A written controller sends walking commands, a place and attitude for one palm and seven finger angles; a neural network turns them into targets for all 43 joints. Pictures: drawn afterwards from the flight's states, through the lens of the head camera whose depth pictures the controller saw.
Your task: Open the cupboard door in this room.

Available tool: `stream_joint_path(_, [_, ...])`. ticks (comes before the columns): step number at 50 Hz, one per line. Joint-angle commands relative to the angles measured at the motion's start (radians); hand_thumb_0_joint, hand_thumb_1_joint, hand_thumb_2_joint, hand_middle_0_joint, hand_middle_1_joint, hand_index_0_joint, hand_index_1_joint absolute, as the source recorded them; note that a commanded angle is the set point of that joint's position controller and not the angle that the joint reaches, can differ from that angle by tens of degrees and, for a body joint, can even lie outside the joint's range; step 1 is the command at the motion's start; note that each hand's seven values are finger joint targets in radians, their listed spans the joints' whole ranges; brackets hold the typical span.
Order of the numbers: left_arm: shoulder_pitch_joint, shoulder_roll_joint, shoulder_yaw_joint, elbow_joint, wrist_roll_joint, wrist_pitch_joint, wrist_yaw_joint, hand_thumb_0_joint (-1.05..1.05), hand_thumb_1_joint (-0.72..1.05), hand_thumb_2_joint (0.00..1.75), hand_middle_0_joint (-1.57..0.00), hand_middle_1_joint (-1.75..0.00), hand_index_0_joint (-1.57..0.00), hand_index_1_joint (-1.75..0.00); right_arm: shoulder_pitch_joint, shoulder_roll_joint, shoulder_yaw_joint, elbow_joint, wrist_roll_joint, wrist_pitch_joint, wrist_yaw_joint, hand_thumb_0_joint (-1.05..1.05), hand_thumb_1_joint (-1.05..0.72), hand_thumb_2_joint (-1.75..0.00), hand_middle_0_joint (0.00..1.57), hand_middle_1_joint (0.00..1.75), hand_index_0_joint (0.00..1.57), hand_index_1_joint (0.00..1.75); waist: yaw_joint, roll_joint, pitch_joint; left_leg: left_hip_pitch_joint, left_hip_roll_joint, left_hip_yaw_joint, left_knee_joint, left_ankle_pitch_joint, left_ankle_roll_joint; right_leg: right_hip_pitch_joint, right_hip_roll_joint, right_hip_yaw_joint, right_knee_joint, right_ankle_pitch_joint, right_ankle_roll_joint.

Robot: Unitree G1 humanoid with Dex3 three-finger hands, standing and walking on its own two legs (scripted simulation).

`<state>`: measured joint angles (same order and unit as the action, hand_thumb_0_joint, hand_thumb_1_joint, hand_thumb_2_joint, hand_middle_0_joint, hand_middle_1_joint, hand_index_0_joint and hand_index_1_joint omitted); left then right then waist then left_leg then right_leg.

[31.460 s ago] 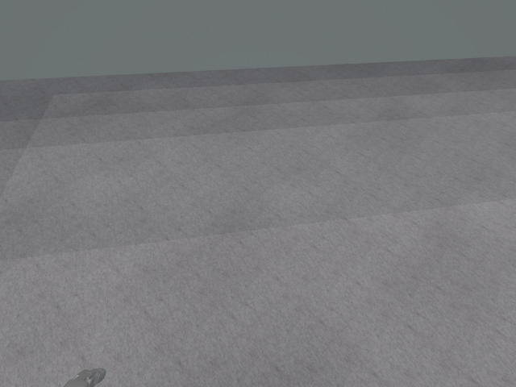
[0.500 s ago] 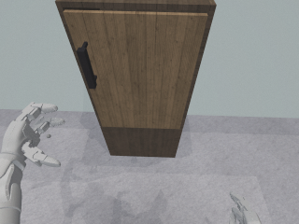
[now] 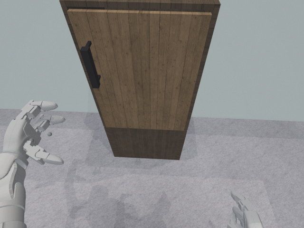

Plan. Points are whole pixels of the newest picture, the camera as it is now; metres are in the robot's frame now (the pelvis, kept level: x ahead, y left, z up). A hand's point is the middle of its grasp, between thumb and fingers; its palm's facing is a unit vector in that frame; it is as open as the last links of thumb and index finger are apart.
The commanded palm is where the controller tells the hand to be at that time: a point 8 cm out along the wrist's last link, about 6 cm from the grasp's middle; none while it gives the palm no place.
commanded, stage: move the hooked fingers beside the handle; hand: left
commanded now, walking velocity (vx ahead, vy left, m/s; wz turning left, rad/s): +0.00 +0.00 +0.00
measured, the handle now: (92, 65) +0.61 +0.26 +0.08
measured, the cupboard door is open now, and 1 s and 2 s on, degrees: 0 0 0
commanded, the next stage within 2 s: none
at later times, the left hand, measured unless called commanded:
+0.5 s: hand (54, 108) +0.38 +0.30 +0.09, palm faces +0.04 -1.00 -0.01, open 14.0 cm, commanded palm +0.36 +0.35 +0.09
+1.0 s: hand (67, 87) +0.47 +0.30 +0.09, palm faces +0.02 -1.00 -0.03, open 14.0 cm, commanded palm +0.46 +0.35 +0.09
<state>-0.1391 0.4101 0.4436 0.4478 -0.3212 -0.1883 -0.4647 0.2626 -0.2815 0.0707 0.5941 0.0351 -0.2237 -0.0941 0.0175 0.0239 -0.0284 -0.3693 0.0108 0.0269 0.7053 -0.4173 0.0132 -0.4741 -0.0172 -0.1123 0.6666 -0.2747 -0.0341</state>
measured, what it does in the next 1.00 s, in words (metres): stands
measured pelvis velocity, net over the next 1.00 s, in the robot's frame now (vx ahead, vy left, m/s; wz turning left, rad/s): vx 0.00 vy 0.02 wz -0.03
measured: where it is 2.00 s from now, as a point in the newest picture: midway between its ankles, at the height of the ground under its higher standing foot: outside the picture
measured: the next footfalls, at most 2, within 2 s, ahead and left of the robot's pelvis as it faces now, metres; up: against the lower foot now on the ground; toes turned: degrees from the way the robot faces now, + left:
none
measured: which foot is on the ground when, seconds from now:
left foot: down 0.00-1.00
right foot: down 0.00-1.00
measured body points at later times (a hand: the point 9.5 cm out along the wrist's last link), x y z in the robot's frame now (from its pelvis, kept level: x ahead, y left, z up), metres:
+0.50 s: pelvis +0.00 +0.01 -0.01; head +0.06 +0.02 +0.44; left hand +0.38 +0.36 +0.10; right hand +0.07 -0.26 -0.10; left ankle -0.03 +0.11 -0.72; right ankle +0.04 -0.10 -0.72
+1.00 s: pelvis +0.00 +0.02 -0.02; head +0.11 +0.04 +0.42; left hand +0.47 +0.35 +0.10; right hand +0.02 -0.25 -0.12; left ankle -0.03 +0.11 -0.72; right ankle +0.04 -0.10 -0.72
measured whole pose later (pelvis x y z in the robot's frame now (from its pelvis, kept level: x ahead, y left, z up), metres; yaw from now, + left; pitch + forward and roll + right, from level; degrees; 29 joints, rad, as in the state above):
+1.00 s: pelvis +0.00 +0.02 -0.02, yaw -2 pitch +16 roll -2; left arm -0.83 0.71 0.52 1.19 -0.13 -0.32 -0.50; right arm 0.39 -0.30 0.07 0.61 0.01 -0.02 -0.06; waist -0.13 -0.01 -0.06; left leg -0.66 0.02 0.05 0.83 -0.45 0.04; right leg -0.75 -0.01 -0.09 0.73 -0.26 -0.01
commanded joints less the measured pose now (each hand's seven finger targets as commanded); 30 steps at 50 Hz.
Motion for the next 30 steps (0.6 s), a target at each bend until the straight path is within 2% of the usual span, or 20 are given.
stream_joint_path(1, [-0.414, 0.317, 0.085, -0.094, -0.006, -0.067, -0.003, 0.0, -0.5, 0.3, -0.3, -1.2, -0.3, -1.2, -0.013, -0.144, -0.064, -0.106, 0.01, -0.045, -0.02, 0.0, -0.9, -0.9, 0.2, 0.3, 0.2, 0.3, -0.042, 0.025, -0.191, -0.097, -0.016, -0.039, -0.106, 0.205, 0.002, 0.192, 0.001, 0.108, -0.078, 0.099, 0.009])
stream_joint_path(2, [-0.46, 0.331, 0.078, -0.082, -0.004, -0.068, -0.01, 0.0, -0.5, 0.3, -0.3, -1.2, -0.3, -1.2, -0.009, -0.149, -0.062, -0.106, 0.009, -0.041, -0.021, 0.0, -0.9, -0.9, 0.2, 0.3, 0.2, 0.3, -0.049, 0.018, -0.193, -0.101, -0.017, -0.038, -0.097, 0.205, 0.005, 0.193, 0.003, 0.117, -0.075, 0.101, 0.008])
stream_joint_path(4, [-0.503, 0.357, 0.084, -0.061, 0.007, -0.08, -0.025, 0.0, -0.5, 0.3, -0.3, -1.2, -0.3, -1.2, 0.001, -0.149, -0.064, -0.102, 0.008, -0.038, -0.022, 0.0, -0.9, -0.9, 0.2, 0.3, 0.2, 0.3, -0.044, 0.071, -0.258, -0.087, -0.019, -0.036, -0.091, 0.23, 0.005, 0.215, -0.003, 0.121, -0.064, 0.13, 0.006])
stream_joint_path(6, [-0.513, 0.388, 0.102, -0.019, 0.012, -0.088, -0.035, 0.0, -0.5, 0.3, -0.3, -1.2, -0.3, -1.2, 0.015, -0.152, -0.065, -0.099, 0.007, -0.034, -0.021, 0.0, -0.9, -0.9, 0.2, 0.3, 0.2, 0.3, -0.041, 0.071, -0.299, -0.092, -0.018, -0.033, -0.078, 0.261, 0.005, 0.233, -0.003, 0.123, -0.051, 0.171, 0.005])
stream_joint_path(7, [-0.526, 0.416, 0.121, -0.003, 0.008, -0.093, -0.042, 0.0, -0.5, 0.3, -0.3, -1.2, -0.3, -1.2, 0.025, -0.157, -0.064, -0.1, 0.002, -0.029, -0.019, 0.0, -0.9, -0.9, 0.2, 0.3, 0.2, 0.3, -0.037, 0.05, -0.307, -0.102, -0.017, -0.039, -0.072, 0.281, 0.005, 0.244, 0.002, 0.122, -0.039, 0.198, 0.002])
stream_joint_path(9, [-0.538, 0.407, 0.115, 0.08, 0.007, -0.094, -0.053, 0.0, -0.5, 0.3, -0.3, -1.2, -0.3, -1.2, 0.032, -0.16, -0.063, -0.099, 0.005, -0.02, -0.015, 0.0, -0.9, -0.9, 0.2, 0.3, 0.2, 0.3, -0.044, 0.017, -0.279, -0.14, -0.014, -0.036, -0.071, 0.257, 0.004, 0.219, 0.002, 0.12, -0.04, 0.18, 0.006])
stream_joint_path(10, [-0.554, 0.417, 0.122, 0.121, 0.006, -0.094, -0.058, 0.0, -0.5, 0.3, -0.3, -1.2, -0.3, -1.2, 0.039, -0.165, -0.065, -0.094, 0.005, -0.015, -0.013, 0.0, -0.9, -0.9, 0.2, 0.3, 0.2, 0.3, -0.049, 0.007, -0.265, -0.162, -0.013, -0.034, -0.067, 0.246, 0.004, 0.208, 0.0, 0.124, -0.041, 0.169, 0.007])
stream_joint_path(11, [-0.558, 0.443, 0.142, 0.152, 0.007, -0.097, -0.061, 0.0, -0.5, 0.3, -0.3, -1.2, -0.3, -1.2, 0.048, -0.169, -0.067, -0.093, 0.004, -0.011, -0.01, 0.0, -0.9, -0.9, 0.2, 0.3, 0.2, 0.3, -0.044, 0.007, -0.263, -0.175, -0.013, -0.034, -0.064, 0.245, 0.004, 0.205, -0.001, 0.126, -0.038, 0.165, 0.006])
stream_joint_path(12, [-0.558, 0.469, 0.159, 0.171, 0.006, -0.098, -0.068, 0.0, -0.5, 0.3, -0.3, -1.2, -0.3, -1.2, 0.055, -0.175, -0.067, -0.098, 0.002, -0.004, -0.006, 0.0, -0.9, -0.9, 0.2, 0.3, 0.2, 0.3, -0.035, 0.014, -0.275, -0.185, -0.016, -0.032, -0.058, 0.255, 0.004, 0.219, 0.003, 0.128, -0.028, 0.177, 0.002])
stream_joint_path(14, [-0.582, 0.466, 0.144, 0.172, 0.018, -0.103, -0.075, 0.0, -0.5, 0.3, -0.3, -1.2, -0.3, -1.2, 0.066, -0.172, -0.072, -0.106, 0.002, 0.004, 0.0, 0.0, -0.9, -0.9, 0.2, 0.3, 0.2, 0.3, -0.033, 0.071, -0.314, -0.165, -0.016, -0.027, -0.058, 0.279, 0.003, 0.211, 0.003, 0.122, -0.017, 0.208, 0.001])
stream_joint_path(17, [-0.625, 0.491, 0.148, 0.176, 0.027, -0.12, -0.079, 0.0, -0.5, 0.3, -0.3, -1.2, -0.3, -1.2, 0.095, -0.181, -0.079, -0.11, -0.002, 0.017, 0.007, 0.0, -0.9, -0.9, 0.2, 0.3, 0.2, 0.3, -0.04, 0.059, -0.353, -0.155, -0.013, -0.033, -0.046, 0.337, 0.004, 0.211, 0.013, 0.114, 0.004, 0.266, -0.001])
stream_joint_path(18, [-0.616, 0.523, 0.178, 0.182, 0.029, -0.126, -0.08, 0.0, -0.5, 0.3, -0.3, -1.2, -0.3, -1.2, 0.106, -0.183, -0.083, -0.11, -0.001, 0.024, 0.008, 0.0, -0.9, -0.9, 0.2, 0.3, 0.2, 0.3, -0.034, 0.057, -0.374, -0.157, -0.012, -0.031, -0.045, 0.346, 0.004, 0.217, 0.014, 0.112, 0.006, 0.275, 0.002])
stream_joint_path(20, [-0.645, 0.513, 0.167, 0.174, 0.029, -0.142, -0.081, 0.0, -0.5, 0.3, -0.3, -1.2, -0.3, -1.2, 0.117, -0.183, -0.085, -0.11, -0.001, 0.034, 0.011, 0.0, -0.9, -0.9, 0.2, 0.3, 0.2, 0.3, -0.04, 0.071, -0.393, -0.142, -0.011, -0.035, -0.046, 0.357, 0.003, 0.205, 0.018, 0.108, 0.009, 0.277, 0.002])
stream_joint_path(21, [-0.664, 0.497, 0.152, 0.175, 0.029, -0.149, -0.082, 0.0, -0.5, 0.3, -0.3, -1.2, -0.3, -1.2, 0.117, -0.181, -0.085, -0.108, -0.001, 0.037, 0.011, 0.0, -0.9, -0.9, 0.2, 0.3, 0.2, 0.3, -0.047, 0.095, -0.38, -0.133, -0.009, -0.037, -0.048, 0.359, 0.0, 0.183, 0.019, 0.104, 0.006, 0.269, 0.001])
stream_joint_path(23, [-0.693, 0.507, 0.158, 0.197, 0.026, -0.152, -0.082, 0.0, -0.5, 0.3, -0.3, -1.2, -0.3, -1.2, 0.135, -0.187, -0.088, -0.1, -0.001, 0.047, 0.01, 0.0, -0.9, -0.9, 0.2, 0.3, 0.2, 0.3, -0.058, 0.064, -0.372, -0.131, -0.006, -0.041, -0.046, 0.361, 0.002, 0.163, 0.025, 0.1, 0.004, 0.264, 0.003])
stream_joint_path(26, [-0.735, 0.496, 0.135, 0.27, 0.04, -0.146, -0.077, 0.0, -0.5, 0.3, -0.3, -1.2, -0.3, -1.2, 0.147, -0.19, -0.086, -0.088, 0.001, 0.061, 0.009, 0.0, -0.9, -0.9, 0.2, 0.3, 0.2, 0.3, -0.073, 0.064, -0.327, -0.153, -0.004, -0.047, -0.055, 0.299, 0.001, 0.114, 0.025, 0.095, -0.006, 0.198, 0.004])
stream_joint_path(27, [-0.794, 0.493, 0.114, 0.271, 0.047, -0.148, -0.079, 0.0, -0.5, 0.3, -0.3, -1.2, -0.3, -1.2, 0.152, -0.192, -0.085, -0.084, 0.0, 0.065, 0.007, 0.0, -0.9, -0.9, 0.2, 0.3, 0.2, 0.3, -0.085, 0.082, -0.321, -0.141, -0.004, -0.051, -0.054, 0.311, -0.001, 0.095, 0.028, 0.091, -0.001, 0.197, -0.001])
stream_joint_path(28, [-0.803, 0.507, 0.116, 0.275, 0.058, -0.147, -0.076, 0.0, -0.5, 0.3, -0.3, -1.2, -0.3, -1.2, 0.159, -0.191, -0.087, -0.082, 0.0, 0.07, 0.007, 0.0, -0.9, -0.9, 0.2, 0.3, 0.2, 0.3, -0.079, 0.111, -0.337, -0.126, -0.003, -0.053, -0.054, 0.326, -0.004, 0.087, 0.026, 0.089, 0.0, 0.196, 0.0])
stream_joint_path(29, [-0.833, 0.491, 0.093, 0.276, 0.067, -0.149, -0.073, 0.0, -0.5, 0.3, -0.3, -1.2, -0.3, -1.2, 0.165, -0.19, -0.086, -0.08, -0.001, 0.073, 0.008, 0.0, -0.9, -0.9, 0.2, 0.3, 0.2, 0.3, -0.089, 0.116, -0.347, -0.112, -0.002, -0.059, -0.053, 0.334, -0.008, 0.072, 0.027, 0.086, 0.0, 0.192, 0.0])
stream_joint_path(30, [-0.835, 0.507, 0.104, 0.29, 0.074, -0.153, -0.067, 0.0, -0.5, 0.3, -0.3, -1.2, -0.3, -1.2, 0.173, -0.191, -0.088, -0.076, -0.003, 0.077, 0.008, 0.0, -0.9, -0.9, 0.2, 0.3, 0.2, 0.3, -0.084, 0.127, -0.36, -0.105, 0.0, -0.06, -0.05, 0.353, -0.012, 0.072, 0.027, 0.086, 0.002, 0.198, -0.001])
